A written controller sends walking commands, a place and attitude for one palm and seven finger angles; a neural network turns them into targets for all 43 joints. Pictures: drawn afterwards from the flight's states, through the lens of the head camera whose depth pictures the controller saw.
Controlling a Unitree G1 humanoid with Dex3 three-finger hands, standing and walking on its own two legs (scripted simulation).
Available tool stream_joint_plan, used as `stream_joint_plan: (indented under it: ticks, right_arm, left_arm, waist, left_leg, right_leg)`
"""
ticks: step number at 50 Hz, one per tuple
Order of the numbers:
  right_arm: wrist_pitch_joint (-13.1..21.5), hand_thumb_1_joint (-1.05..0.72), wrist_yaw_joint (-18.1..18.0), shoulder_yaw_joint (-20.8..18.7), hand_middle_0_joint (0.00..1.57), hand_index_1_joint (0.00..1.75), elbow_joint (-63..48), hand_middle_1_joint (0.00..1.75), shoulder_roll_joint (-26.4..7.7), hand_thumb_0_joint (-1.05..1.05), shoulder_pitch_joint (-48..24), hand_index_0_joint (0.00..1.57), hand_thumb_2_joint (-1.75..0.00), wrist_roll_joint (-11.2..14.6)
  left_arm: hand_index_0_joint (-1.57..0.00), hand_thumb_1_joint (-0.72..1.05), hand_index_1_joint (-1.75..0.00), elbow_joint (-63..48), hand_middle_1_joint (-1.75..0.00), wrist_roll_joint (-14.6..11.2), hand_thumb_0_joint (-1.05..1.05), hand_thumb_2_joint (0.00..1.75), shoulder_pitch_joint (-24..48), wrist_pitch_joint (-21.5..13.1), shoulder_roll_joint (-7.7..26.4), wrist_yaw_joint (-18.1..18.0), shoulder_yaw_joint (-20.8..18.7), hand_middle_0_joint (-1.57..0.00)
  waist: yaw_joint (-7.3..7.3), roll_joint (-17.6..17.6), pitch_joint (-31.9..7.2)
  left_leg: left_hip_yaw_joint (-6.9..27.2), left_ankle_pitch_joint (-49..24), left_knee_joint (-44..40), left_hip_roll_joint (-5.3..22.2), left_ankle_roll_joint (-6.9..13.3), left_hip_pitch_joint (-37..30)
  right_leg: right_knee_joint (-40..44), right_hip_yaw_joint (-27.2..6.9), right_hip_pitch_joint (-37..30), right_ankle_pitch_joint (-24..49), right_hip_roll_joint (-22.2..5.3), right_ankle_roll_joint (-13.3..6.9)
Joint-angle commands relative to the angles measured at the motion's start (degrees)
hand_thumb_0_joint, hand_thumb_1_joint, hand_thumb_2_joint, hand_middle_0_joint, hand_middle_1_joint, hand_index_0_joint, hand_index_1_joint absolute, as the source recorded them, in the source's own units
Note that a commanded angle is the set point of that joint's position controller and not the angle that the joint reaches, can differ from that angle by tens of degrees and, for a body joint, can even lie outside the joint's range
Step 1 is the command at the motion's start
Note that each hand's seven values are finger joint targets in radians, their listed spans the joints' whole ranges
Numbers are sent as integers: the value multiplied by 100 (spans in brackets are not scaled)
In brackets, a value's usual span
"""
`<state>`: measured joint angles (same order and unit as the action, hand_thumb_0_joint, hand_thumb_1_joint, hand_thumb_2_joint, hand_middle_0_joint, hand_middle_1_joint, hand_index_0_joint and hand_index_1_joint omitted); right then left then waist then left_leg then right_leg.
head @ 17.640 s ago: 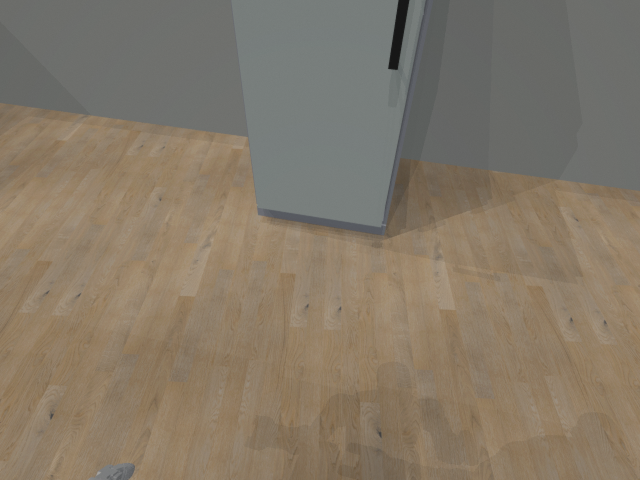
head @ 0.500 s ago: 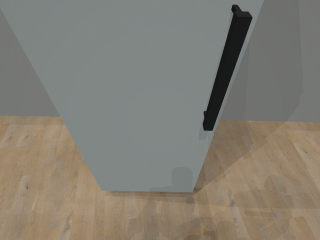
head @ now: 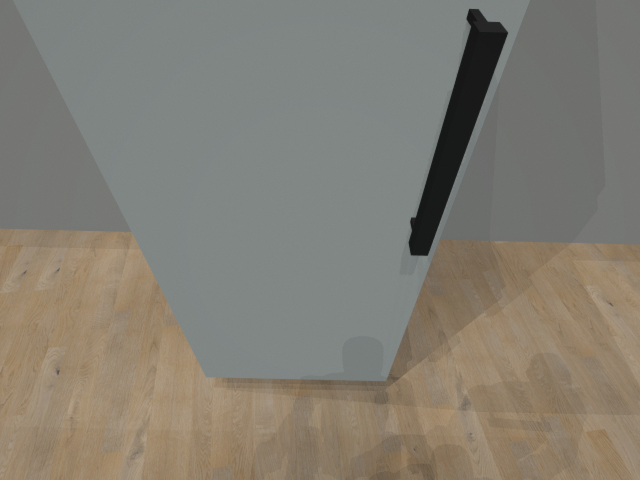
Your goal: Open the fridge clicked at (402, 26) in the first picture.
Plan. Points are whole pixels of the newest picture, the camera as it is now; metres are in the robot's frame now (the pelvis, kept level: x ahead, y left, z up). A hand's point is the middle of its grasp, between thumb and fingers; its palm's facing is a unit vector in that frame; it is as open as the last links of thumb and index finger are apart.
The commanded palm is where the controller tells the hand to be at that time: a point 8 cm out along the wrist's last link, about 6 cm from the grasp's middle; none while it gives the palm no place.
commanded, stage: look again from close up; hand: right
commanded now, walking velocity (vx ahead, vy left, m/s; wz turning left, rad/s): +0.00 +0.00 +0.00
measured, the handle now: (441, 154) +0.48 -0.12 +0.17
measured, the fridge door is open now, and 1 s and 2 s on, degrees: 0 0 0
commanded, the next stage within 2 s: raise the hand to about handle height in 0.62 s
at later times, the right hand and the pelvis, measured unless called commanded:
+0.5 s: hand out of the picture +0.01 -0.19 -0.17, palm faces +0.01 +0.97 -0.22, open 7.4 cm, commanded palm none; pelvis -0.01 +0.00 +0.00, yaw -1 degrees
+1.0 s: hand (503, 439) +0.18 -0.19 +0.02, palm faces +0.01 +1.00 -0.04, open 7.9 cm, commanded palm +0.11 -0.26 -0.02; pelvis -0.03 -0.01 -0.04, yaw -1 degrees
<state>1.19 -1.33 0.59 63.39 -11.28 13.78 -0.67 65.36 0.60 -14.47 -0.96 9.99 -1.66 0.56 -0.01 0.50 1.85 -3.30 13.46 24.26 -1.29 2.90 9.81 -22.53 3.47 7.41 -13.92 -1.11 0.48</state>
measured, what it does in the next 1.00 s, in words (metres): stands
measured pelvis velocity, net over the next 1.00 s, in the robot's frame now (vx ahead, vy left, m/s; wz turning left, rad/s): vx -0.03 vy -0.01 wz -0.02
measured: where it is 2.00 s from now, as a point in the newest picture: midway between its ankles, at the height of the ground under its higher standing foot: outside the picture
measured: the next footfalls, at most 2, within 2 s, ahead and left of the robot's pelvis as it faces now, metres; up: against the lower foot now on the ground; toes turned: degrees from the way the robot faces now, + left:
none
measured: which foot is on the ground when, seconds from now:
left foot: down 0.00-1.00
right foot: down 0.00-1.00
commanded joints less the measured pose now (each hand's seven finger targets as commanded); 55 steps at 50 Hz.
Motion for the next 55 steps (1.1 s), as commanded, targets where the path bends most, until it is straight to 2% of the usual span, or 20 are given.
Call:
stream_joint_plan:
  ticks: [1, 4, 21, 35, 36, 37, 38, 39, 40, 41, 42, 43, 44, 46, 47, 48, 50, 52, 53, 55]
  right_arm:
    - [104, -90, -48, -139, 20, 30, -215, 30, -769, 0, 178, 20, -90, 21]
    - [116, -90, -50, -140, 20, 30, -202, 30, -778, 0, 173, 20, -90, 16]
    - [103, -90, -39, -139, 20, 30, -177, 30, -788, 0, 183, 20, -90, 17]
    - [103, -90, -38, -138, 20, 30, -151, 30, -783, 0, 185, 20, -90, 11]
    - [155, -90, -280, -90, 20, 30, 97, 30, -517, 0, 861, 20, -90, -22]
    - [1478, -88, -143, -1170, 20, 32, -8571, 32, -2131, 0, -3412, 20, -89, 1276]
    - [1463, -85, -432, -1611, 20, 33, -8429, 33, -2580, 0, -2390, 20, -88, 939]
    - [790, -83, -364, -498, 21, 34, -7099, 34, -527, 0, 437, 21, -87, 1017]
    - [614, -81, -334, -462, 21, 36, -6357, 36, -51, 0, 673, 21, -86, 1192]
    - [916, -78, -195, -482, 21, 37, -6624, 37, -137, 0, 175, 21, -85, 1286]
    - [1289, -76, -12, -770, 21, 39, -6101, 39, -265, 0, 471, 21, -84, 1316]
    - [1657, -74, 292, -817, 21, 40, -5566, 40, -72, 0, 1401, 21, -83, 1373]
    - [2078, -71, 644, -761, 21, 42, -5255, 42, 126, 0, 1897, 21, -82, 1449]
    - [2910, -67, 1429, -871, 22, 45, -5083, 45, 80, 0, 2452, 22, -80, 1591]
    - [3226, -64, 1809, -1008, 22, 47, -5121, 47, -159, 0, 2486, 22, -79, 1602]
    - [3329, -62, 2177, -1440, 22, 48, -4955, 48, -653, 0, 2556, 22, -78, 1568]
    - [3100, -57, 2480, -1739, 22, 51, -5733, 51, -894, 0, 2347, 22, -76, 1781]
    - [2768, -53, 2436, -1912, 23, 54, -6646, 54, -938, 0, 1858, 23, -74, 2085]
    - [2696, -50, 2334, -1995, 23, 55, -7103, 55, -1016, 0, 1601, 23, -73, 2169]
    - [2732, -46, 2040, -1807, 23, 58, -8089, 58, -934, 0, 1060, 23, -71, 2063]
  left_arm:
    - [-20, 90, -30, -148, -30, 24, 0, 90, -225, -80, 663, -9, -81, -20]
    - [-20, 90, -30, -146, -30, 18, 0, 90, -206, -87, 685, -15, -86, -20]
    - [-20, 90, -30, -148, -30, 26, 0, 90, -189, -73, 690, 3, -73, -20]
    - [-20, 90, -30, -138, -30, 23, 0, 90, -178, -77, 708, -1, -70, -20]
    - [-20, 90, -30, -468, -30, -45, 0, 90, 305, -106, 668, 55, -106, -20]
    - [-20, 90, -30, -2561, -30, -347, 0, 90, 185, -936, 1568, -246, -223, -20]
    - [-20, 90, -30, -2429, -30, -351, 0, 90, 644, -1361, 1024, -451, -40, -20]
    - [-20, 90, -30, -2637, -30, -283, 0, 90, 568, -1605, 832, -409, -90, -20]
    - [-20, 90, -30, -2400, -30, -369, 0, 90, 431, -1683, 938, -395, -131, -20]
    - [-20, 90, -30, -2755, -30, -335, 0, 90, 532, -1769, 1096, -352, -245, -20]
    - [-20, 90, -30, -2777, -30, -244, 0, 90, 475, -1824, 1160, -314, -380, -20]
    - [-20, 90, -30, -3005, -30, -221, 0, 90, 553, -1864, 1121, -224, -428, -20]
    - [-20, 90, -30, -3145, -30, -169, 0, 90, 604, -1874, 1087, -127, -437, -20]
    - [-20, 90, -30, -3519, -30, -141, 0, 90, 780, -1833, 1121, 59, -548, -20]
    - [-20, 90, -30, -3765, -30, -148, 0, 90, 895, -1803, 1184, 141, -586, -20]
    - [-20, 90, -30, -3940, -30, -179, 0, 90, 879, -1734, 1285, 220, -649, -20]
    - [-20, 90, -30, -4324, -30, -297, 0, 90, 1001, -1615, 1201, 157, -601, -20]
    - [-20, 90, -30, -4572, -30, -328, 0, 90, 999, -1544, 1107, 30, -540, -20]
    - [-20, 90, -30, -4595, -30, -295, 0, 90, 857, -1494, 1112, -7, -519, -20]
    - [-20, 90, -30, -4606, -30, -264, 0, 90, 598, -1495, 1012, -61, -485, -20]
  waist:
    - [38, -51, 64]
    - [35, -33, 56]
    - [45, 46, 187]
    - [48, -23, 167]
    - [236, -367, 127]
    - [-461, -1222, -2686]
    - [-53, -1723, -2081]
    - [39, -1479, -1570]
    - [-160, -535, -875]
    - [-308, 87, -59]
    - [-300, 775, 48]
    - [10, 882, 190]
    - [129, 1266, 17]
    - [259, 1390, -194]
    - [232, 1189, -306]
    - [284, 799, -465]
    - [438, 647, -1011]
    - [403, 237, -1364]
    - [369, -82, -1411]
    - [133, -472, -1577]
  left_leg:
    - [831, -761, -545, 846, 2, -1]
    - [797, -989, -505, 849, -3, -34]
    - [806, -340, -691, 853, -22, 79]
    - [775, -432, -647, 830, -28, 61]
    - [1025, -2426, -528, 1231, -343, 41]
    - [725, -1915, -96, 568, -147, -784]
    - [598, -1158, 191, 318, -64, -501]
    - [-9, -592, 307, 249, -37, -210]
    - [-127, -406, 182, 204, -152, 346]
    - [-156, 45, 129, 215, -242, 948]
    - [-149, 659, 164, 212, -283, 1399]
    - [-127, 942, 352, 213, -227, 1515]
    - [-110, 1119, 676, 201, -223, 1728]
    - [110, 1150, 1174, 231, -191, 1851]
    - [268, 1039, 1305, 288, -169, 1805]
    - [441, 733, 1444, 359, -110, 1661]
    - [666, 627, 1531, 448, -184, 1501]
    - [672, 599, 1571, 414, -246, 1466]
    - [623, 606, 1650, 336, -228, 1558]
    - [489, 236, 1740, 238, -212, 1737]
  right_leg:
    - [377, -462, 219, 598, -523, -162]
    - [371, -465, 205, 701, -543, -159]
    - [441, -522, 310, 482, -505, -157]
    - [475, -549, 315, 548, -536, -150]
    - [-754, -140, 605, 290, -535, 15]
    - [39, -388, -864, 1040, 232, -185]
    - [-74, -46, -792, 1128, 123, -162]
    - [93, -196, -222, 1129, 37, -130]
    - [-129, -328, 161, 753, 53, -104]
    - [-336, -459, 665, 241, 72, -142]
    - [-605, -429, 1093, -153, 101, -134]
    - [-820, -398, 1496, -280, 163, -85]
    - [-1110, -348, 1896, -363, 195, -42]
    - [-1708, -226, 2576, -498, 259, 27]
    - [-1978, -186, 2756, -526, 309, 30]
    - [-2189, -159, 2746, -372, 330, 18]
    - [-2310, -58, 3002, -315, 367, -85]
    - [-2343, -47, 2846, -231, 362, -119]
    - [-2349, -132, 2726, -179, 321, -125]
    - [-2382, -250, 2339, 50, 211, -178]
